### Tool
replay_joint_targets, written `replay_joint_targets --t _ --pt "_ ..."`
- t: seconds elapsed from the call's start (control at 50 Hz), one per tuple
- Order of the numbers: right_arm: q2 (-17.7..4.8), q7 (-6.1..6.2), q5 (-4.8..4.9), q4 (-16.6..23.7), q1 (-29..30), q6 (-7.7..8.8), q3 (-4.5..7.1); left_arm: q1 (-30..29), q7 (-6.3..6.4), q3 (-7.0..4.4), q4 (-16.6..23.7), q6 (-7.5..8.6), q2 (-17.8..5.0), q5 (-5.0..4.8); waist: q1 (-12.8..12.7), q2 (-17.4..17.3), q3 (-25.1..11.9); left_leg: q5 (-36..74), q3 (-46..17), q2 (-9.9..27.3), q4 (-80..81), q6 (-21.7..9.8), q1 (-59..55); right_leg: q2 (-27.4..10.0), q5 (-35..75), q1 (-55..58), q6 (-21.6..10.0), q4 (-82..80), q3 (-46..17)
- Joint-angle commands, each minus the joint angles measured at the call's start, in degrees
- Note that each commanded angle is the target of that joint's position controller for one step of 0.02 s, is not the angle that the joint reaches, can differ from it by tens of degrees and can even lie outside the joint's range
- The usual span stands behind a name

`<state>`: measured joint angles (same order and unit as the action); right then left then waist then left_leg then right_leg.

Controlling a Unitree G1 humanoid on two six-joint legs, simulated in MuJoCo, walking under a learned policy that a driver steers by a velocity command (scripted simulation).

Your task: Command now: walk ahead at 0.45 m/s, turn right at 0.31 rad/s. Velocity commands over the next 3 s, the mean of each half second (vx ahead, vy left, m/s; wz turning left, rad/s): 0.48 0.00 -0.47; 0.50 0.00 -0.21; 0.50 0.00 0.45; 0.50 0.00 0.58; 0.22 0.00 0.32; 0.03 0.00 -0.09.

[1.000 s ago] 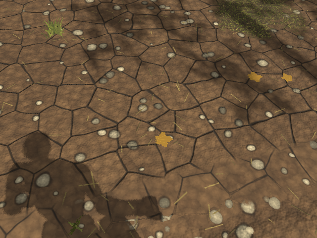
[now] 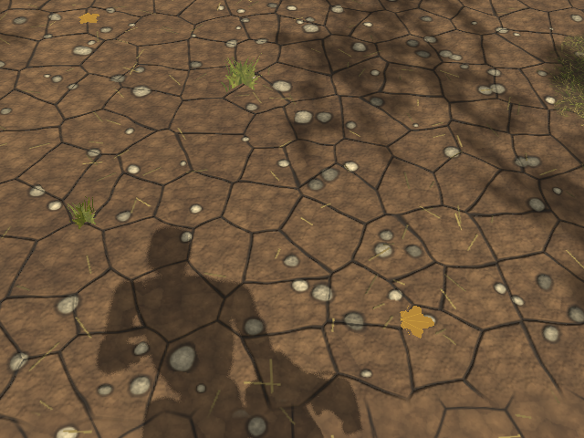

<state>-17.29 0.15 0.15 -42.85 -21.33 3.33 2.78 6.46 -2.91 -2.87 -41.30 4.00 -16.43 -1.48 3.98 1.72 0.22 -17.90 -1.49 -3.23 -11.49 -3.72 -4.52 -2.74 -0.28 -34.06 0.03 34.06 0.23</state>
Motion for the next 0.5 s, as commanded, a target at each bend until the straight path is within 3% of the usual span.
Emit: replay_joint_targets --t 0.02,0.06,0.08,0.1,0.12,0.14,0.16,0.18,0.2,0.22,0.24,0.3,0.36,0.4,0.44,0.5 --pt "-9.84 0.24 0.36 1.03 -2.76 0.04 2.79 -10.93 -1.27 -0.10 7.42 1.71 -3.67 -0.19 2.19 -5.92 6.69 22.12 -3.81 17.81 1.23 -7.03 -0.56 0.65 -3.45 -5.65 -2.66 -2.34 0.94" --pt "-11.06 0.64 0.32 1.33 -1.55 -0.27 3.03 -7.24 -1.25 -0.94 7.12 1.62 -5.59 0.14 -0.59 -7.50 2.03 45.64 -0.86 16.96 -5.97 -5.39 -1.77 4.15 -6.48 2.78 -4.93 -2.75 3.88" --pt "-11.44 0.99 0.28 1.57 -0.81 -0.70 3.05 -1.31 -0.92 -2.04 5.81 1.43 -7.43 0.28 -4.15 -7.70 -2.62 57.68 1.50 15.62 -14.28 -4.12 -1.27 6.61 -6.24 11.32 -6.35 -3.49 5.62" --pt "-10.98 1.46 0.16 2.05 -0.53 -0.93 2.72 7.18 -0.29 -3.47 3.89 1.15 -10.01 0.08 -8.50 -6.64 -7.95 60.24 3.94 13.67 -25.81 -2.01 4.44 7.44 -3.75 24.82 -8.29 -4.66 4.73" --pt "-8.70 1.85 -1.44 3.70 -0.90 -0.42 1.53 17.15 0.64 -4.60 2.66 0.47 -14.05 -0.12 -12.13 -0.26 -14.72 40.48 5.28 11.40 -43.96 0.56 18.80 -3.27 -5.62 42.76 -12.45 -4.31 -10.75" --pt "-1.72 0.77 -1.71 5.40 -6.81 1.15 -0.57 18.14 0.35 -4.81 2.39 0.88 -17.18 -0.20 -6.45 14.08 -20.92 -12.46 0.72 -0.88 -62.27 4.24 41.54 -16.90 -18.73 59.10 -22.78 -10.75 -43.40" --pt "-7.57 -0.01 0.29 5.38 -0.19 2.90 0.34 18.55 0.62 -3.51 2.42 0.72 -11.02 -0.35 -10.96 6.61 -18.86 -12.13 -6.47 1.67 -66.81 3.57 47.90 -15.76 -24.27 58.48 -20.67 -16.10 -44.56" --pt "-9.25 -0.60 2.09 7.52 5.52 4.07 0.81 15.46 1.01 -3.13 2.92 0.57 -10.20 0.21 -10.86 4.53 -10.56 -6.67 -5.61 4.22 -65.52 2.75 50.94 -14.08 -20.23 51.43 -18.58 -17.45 -36.18" --pt "-8.51 -0.49 1.35 7.91 7.32 4.78 0.46 12.25 1.18 -2.96 3.72 0.44 -9.96 0.50 -8.84 -1.22 -6.45 -2.72 -4.85 6.54 -61.39 2.52 49.17 -11.76 -14.03 43.44 -17.40 -18.08 -30.66" --pt "-8.43 -0.30 -0.20 7.93 8.00 4.93 0.76 9.61 1.31 -2.60 4.47 0.31 -8.95 0.78 -6.87 -2.81 -3.20 -0.48 -4.43 7.78 -57.00 3.21 46.77 -9.60 -7.89 36.72 -16.99 -19.22 -26.76" --pt "-8.29 -0.37 -0.64 8.08 6.94 4.50 0.93 8.04 1.58 -2.25 5.35 0.30 -8.40 1.50 -4.81 -1.10 -2.42 0.80 -4.62 8.63 -55.38 3.84 43.39 -8.23 -3.89 31.96 -17.22 -20.69 -24.55" --pt "-6.37 -0.25 -1.25 7.73 5.09 2.84 0.51 6.64 2.27 -2.25 5.11 0.41 -8.40 0.81 -2.51 0.70 -0.37 1.79 -2.59 8.98 -48.85 6.80 40.68 -6.16 2.73 23.20 -17.91 -22.93 -19.52" --pt "-4.02 -0.07 -1.59 9.79 12.08 2.71 -0.49 7.99 3.06 -2.79 4.01 0.30 -10.12 0.39 -4.49 0.92 1.93 13.19 -0.96 7.26 -35.10 8.48 37.95 -2.15 3.58 17.22 -15.28 -22.94 -14.30" --pt "-2.77 -0.40 -1.21 10.71 17.29 3.19 -0.97 10.48 3.42 -2.98 2.95 -0.18 -10.56 0.04 -6.91 1.39 1.60 21.48 -0.32 4.81 -25.75 8.62 33.36 -0.48 0.90 15.75 -13.08 -21.51 -13.30" --pt "-3.59 -0.80 -0.27 11.43 20.37 3.58 -0.66 13.27 3.65 -3.16 1.80 -0.61 -11.01 -0.36 -8.16 1.97 0.99 24.71 -1.22 3.35 -21.20 8.40 30.71 -1.60 -2.16 17.52 -12.20 -20.26 -15.97" --pt "-6.35 -1.09 0.30 11.45 19.87 3.90 0.59 13.89 3.96 -3.15 1.24 -1.19 -10.37 -0.53 -6.75 3.71 0.15 20.63 -4.23 3.80 -17.18 6.48 29.64 -4.37 -4.17 24.51 -10.27 -14.83 -21.48"
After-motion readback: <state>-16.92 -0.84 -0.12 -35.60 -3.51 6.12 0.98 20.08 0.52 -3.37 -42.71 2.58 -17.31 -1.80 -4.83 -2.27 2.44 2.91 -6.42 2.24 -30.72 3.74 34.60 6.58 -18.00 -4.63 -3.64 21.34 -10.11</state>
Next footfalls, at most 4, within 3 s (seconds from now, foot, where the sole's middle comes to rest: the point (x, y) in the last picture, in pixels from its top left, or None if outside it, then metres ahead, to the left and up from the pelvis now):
0.10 right None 0.22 -0.13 -0.78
0.58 left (270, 411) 0.55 0.02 -0.78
1.06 right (400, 353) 0.68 -0.31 -0.78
1.56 left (306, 251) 1.01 -0.10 -0.78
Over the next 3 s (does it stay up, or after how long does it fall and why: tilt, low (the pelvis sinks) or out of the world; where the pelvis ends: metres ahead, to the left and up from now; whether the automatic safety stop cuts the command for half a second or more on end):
stays up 1.25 -0.15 0.00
